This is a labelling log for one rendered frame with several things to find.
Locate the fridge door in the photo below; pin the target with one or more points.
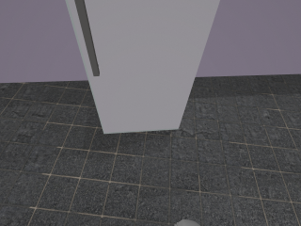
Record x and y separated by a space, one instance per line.
148 52

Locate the handle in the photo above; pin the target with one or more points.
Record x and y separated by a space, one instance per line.
83 18

